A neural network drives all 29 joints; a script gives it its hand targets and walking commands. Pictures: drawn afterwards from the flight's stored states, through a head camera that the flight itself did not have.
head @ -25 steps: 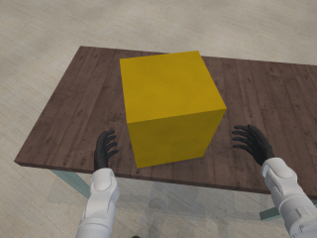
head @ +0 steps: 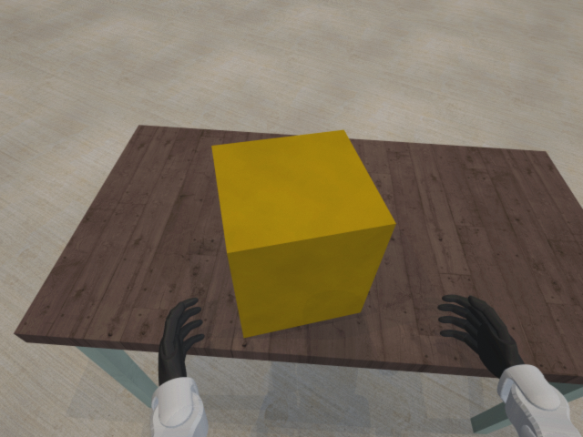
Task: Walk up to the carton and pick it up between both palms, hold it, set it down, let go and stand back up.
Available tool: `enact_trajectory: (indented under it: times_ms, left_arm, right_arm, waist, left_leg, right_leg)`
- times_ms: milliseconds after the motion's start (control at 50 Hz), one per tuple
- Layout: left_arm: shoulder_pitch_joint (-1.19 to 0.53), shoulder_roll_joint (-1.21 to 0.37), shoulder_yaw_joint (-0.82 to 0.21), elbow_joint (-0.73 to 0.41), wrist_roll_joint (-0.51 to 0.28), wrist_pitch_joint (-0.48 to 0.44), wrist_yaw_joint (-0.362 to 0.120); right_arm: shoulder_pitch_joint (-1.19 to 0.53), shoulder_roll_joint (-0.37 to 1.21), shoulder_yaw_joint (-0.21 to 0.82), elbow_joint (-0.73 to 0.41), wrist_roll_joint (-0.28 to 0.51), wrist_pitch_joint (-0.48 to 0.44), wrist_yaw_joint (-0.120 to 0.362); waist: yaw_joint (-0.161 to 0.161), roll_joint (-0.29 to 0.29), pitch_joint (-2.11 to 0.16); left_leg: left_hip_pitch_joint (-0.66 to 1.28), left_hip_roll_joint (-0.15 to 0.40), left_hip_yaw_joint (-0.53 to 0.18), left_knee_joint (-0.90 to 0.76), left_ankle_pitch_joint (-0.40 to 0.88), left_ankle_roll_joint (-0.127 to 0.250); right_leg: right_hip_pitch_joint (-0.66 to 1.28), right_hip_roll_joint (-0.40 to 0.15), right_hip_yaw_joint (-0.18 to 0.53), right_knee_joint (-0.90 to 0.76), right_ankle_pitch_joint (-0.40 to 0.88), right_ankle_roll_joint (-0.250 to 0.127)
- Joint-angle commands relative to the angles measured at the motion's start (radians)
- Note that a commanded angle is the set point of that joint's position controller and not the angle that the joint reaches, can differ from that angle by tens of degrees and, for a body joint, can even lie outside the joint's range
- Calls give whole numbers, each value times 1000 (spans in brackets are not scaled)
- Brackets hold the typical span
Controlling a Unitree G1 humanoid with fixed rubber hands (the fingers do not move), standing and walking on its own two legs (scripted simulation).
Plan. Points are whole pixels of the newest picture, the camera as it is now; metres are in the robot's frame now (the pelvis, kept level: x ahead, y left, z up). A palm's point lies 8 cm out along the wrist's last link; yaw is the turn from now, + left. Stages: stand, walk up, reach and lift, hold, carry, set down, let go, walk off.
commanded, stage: set down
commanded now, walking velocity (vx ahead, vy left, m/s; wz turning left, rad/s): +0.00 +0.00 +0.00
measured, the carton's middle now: (292, 236) +0.43 +0.03 +0.01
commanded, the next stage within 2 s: none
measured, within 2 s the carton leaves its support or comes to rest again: neither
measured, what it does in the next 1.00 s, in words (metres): stands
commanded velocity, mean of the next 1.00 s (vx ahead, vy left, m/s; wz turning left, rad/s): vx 0.00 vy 0.00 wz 0.00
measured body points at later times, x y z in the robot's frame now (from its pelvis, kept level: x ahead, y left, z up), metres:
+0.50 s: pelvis +0.00 +0.00 +0.00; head +0.00 +0.02 +0.45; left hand +0.20 +0.17 -0.02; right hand +0.21 -0.27 -0.02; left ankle +0.02 +0.15 -0.74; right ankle -0.01 -0.06 -0.74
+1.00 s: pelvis +0.00 +0.01 +0.00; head +0.00 +0.03 +0.45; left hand +0.18 +0.19 -0.05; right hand +0.18 -0.25 -0.03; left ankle +0.02 +0.15 -0.74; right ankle -0.01 -0.06 -0.74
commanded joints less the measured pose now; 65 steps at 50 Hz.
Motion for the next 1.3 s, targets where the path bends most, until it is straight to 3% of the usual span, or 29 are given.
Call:
enact_trajectory:
  times_ms: [0,20,60,100,120,180,240,260,280,360,420,500,540,560,600,660,720,800,820,840,880,920,940,980,1000,1080,1120,1200,1280]
  left_arm:
    - [-162,-16,-47,-254,-2,-77,13]
    - [-73,-26,-51,-287,-11,-73,8]
    - [-225,-31,-53,-230,-8,-65,12]
    - [-162,-19,-59,-234,9,-63,21]
    - [36,-59,-86,-261,6,-59,12]
    - [-19,-44,-50,-289,32,-62,28]
    - [13,-58,-100,-254,18,-69,31]
    - [-59,-45,-69,-265,28,-66,37]
    - [-38,-27,-52,-268,25,-66,38]
    - [20,-39,-86,-354,1,-64,39]
    - [43,-22,-88,-349,10,-63,31]
    - [88,-30,-94,-365,23,-48,35]
    - [120,-28,-64,-259,35,-18,8]
    - [87,-3,-48,-303,32,-18,10]
    - [84,5,-53,-362,23,-36,20]
    - [138,19,-48,-321,29,-32,12]
    - [137,7,-64,-321,21,-27,2]
    - [123,40,-42,-238,20,-6,-21]
    - [131,34,-59,-326,14,-18,-2]
    - [134,46,-58,-230,17,-5,-19]
    - [115,47,-51,-323,11,-16,-4]
    - [109,58,-73,-282,-3,-7,-13]
    - [101,46,-58,-318,-3,-11,-6]
    - [105,38,-84,-294,3,4,-9]
    - [76,49,-90,-281,-1,10,-10]
    - [153,58,-82,-324,-8,5,-15]
    - [165,84,-45,-206,6,21,-43]
    - [162,91,-44,-274,5,-2,-38]
    - [205,117,-26,-202,3,1,-72]
  right_arm:
    - [-200,-265,-122,-153,4,-63,7]
    - [-146,-262,-97,-159,16,-75,7]
    - [-273,-274,-93,-144,6,-67,12]
    - [-200,-285,-124,-140,7,-61,22]
    - [-17,-274,-106,-123,12,-60,24]
    - [-89,-290,-100,-155,22,-73,25]
    - [-46,-279,-116,-167,18,-66,39]
    - [-87,-274,-98,-164,23,-57,43]
    - [-53,-270,-99,-224,11,-54,37]
    - [4,-282,-117,-239,19,-44,34]
    - [50,-255,-111,-287,9,-37,25]
    - [96,-255,-112,-315,2,-23,27]
    - [133,-215,-84,-298,-15,0,13]
    - [115,-210,-99,-361,-26,7,9]
    - [115,-225,-113,-356,-22,1,8]
    - [147,-234,-138,-381,-43,-1,-3]
    - [192,-228,-154,-369,-51,9,1]
    - [193,-170,-129,-383,-78,36,-24]
    - [181,-206,-158,-388,-67,30,-7]
    - [207,-167,-139,-337,-74,43,-17]
    - [182,-182,-155,-401,-67,42,-8]
    - [178,-180,-182,-381,-101,51,-15]
    - [183,-166,-173,-413,-90,46,-10]
    - [194,-172,-174,-349,-90,65,-7]
    - [178,-151,-180,-349,-108,75,-8]
    - [215,-190,-206,-360,-104,59,-8]
    - [224,-147,-181,-334,-133,69,-30]
    - [219,-146,-184,-381,-118,51,-32]
    - [264,-98,-163,-337,-146,59,-52]
  waist:
    - [6,-66,-353]
    - [0,-77,-355]
    - [3,-71,-291]
    - [1,-67,-272]
    - [-22,-94,-259]
    - [8,-63,-260]
    - [-9,-101,-185]
    - [15,-79,-191]
    - [17,-125,-199]
    - [-13,-86,-176]
    - [-10,-116,-177]
    - [-21,-53,-128]
    - [-20,-112,-39]
    - [-6,-115,-66]
    - [3,-74,-93]
    - [-5,-98,-90]
    - [-35,-94,-79]
    - [-28,-91,-39]
    - [-26,-46,-64]
    - [-19,-54,-9]
    - [-3,-48,-62]
    - [-34,-60,-61]
    - [-15,-55,-75]
    - [-29,1,-50]
    - [-42,-24,-35]
    - [-21,-20,-121]
    - [-24,-76,-44]
    - [-8,-27,-110]
    - [-14,-53,-89]
  left_leg:
    - [147,-27,-32,-27,213,15]
    - [173,-30,-31,-6,282,21]
    - [85,-34,-27,-14,172,26]
    - [109,-27,-30,-29,133,24]
    - [170,-28,-45,-34,190,29]
    - [155,-30,-36,-24,198,22]
    - [165,-15,-45,-36,142,33]
    - [129,-25,-23,-21,108,32]
    - [105,-24,-27,-29,98,35]
    - [134,-27,-32,-13,136,25]
    - [117,-26,-28,-3,122,32]
    - [128,-23,-34,-8,108,26]
    - [95,-31,-26,-12,44,36]
    - [89,-31,-28,-22,37,36]
    - [114,-33,-28,-17,92,36]
    - [105,-36,-25,-16,127,37]
    - [132,-28,-32,-10,113,41]
    - [114,-39,-23,-20,71,42]
    - [170,-26,-39,-27,109,33]
    - [153,-29,-29,-32,92,38]
    - [184,-25,-23,-34,114,37]
    - [191,-25,-30,-34,101,36]
    - [181,-19,-30,-29,104,31]
    - [227,-16,-32,-33,112,28]
    - [214,-15,-37,-42,89,32]
    - [260,-13,-31,-39,203,21]
    - [221,-26,-13,-54,181,34]
    - [262,-24,-20,-45,221,22]
    - [261,-35,-10,-63,227,28]
  right_leg:
    - [163,-74,149,-82,379,62]
    - [191,-63,158,-66,473,62]
    - [143,-73,163,-68,345,60]
    - [129,-79,165,-95,256,55]
    - [181,-76,172,-101,353,56]
    - [156,-86,183,-94,340,62]
    - [99,-71,165,-102,256,47]
    - [94,-88,202,-104,189,52]
    - [121,-112,237,-127,169,62]
    - [132,-106,217,-103,227,66]
    - [151,-113,238,-93,235,61]
    - [116,-118,241,-108,204,53]
    - [136,-144,287,-148,142,71]
    - [154,-149,288,-153,102,76]
    - [129,-123,251,-120,142,69]
    - [165,-120,241,-103,274,71]
    - [135,-112,230,-109,221,55]
    - [132,-137,259,-129,189,68]
    - [113,-108,212,-121,172,54]
    - [107,-120,224,-129,195,51]
    - [94,-101,201,-129,143,47]
    - [84,-101,197,-131,134,45]
    - [94,-107,205,-133,119,46]
    - [44,-93,188,-141,93,30]
    - [38,-97,192,-152,51,31]
    - [70,-71,153,-121,227,26]
    - [114,-89,186,-154,248,37]
    - [121,-80,161,-126,322,36]
    - [152,-92,173,-154,387,39]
